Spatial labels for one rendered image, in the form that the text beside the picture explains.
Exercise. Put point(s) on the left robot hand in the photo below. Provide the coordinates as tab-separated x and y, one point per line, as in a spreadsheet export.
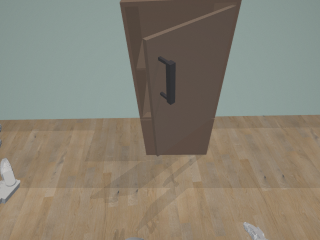
8	184

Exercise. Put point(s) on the handle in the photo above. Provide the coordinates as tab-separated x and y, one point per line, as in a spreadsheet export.
170	80

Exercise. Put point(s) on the right robot hand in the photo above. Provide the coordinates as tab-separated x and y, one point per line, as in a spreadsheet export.
255	233

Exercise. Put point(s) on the cupboard door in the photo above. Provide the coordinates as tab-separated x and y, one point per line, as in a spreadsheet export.
198	47

